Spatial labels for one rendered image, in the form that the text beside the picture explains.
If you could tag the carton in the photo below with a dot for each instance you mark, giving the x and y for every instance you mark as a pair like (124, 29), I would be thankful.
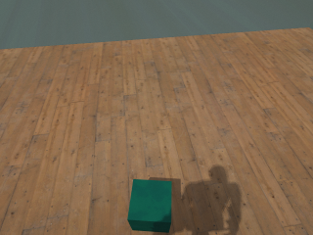
(150, 205)

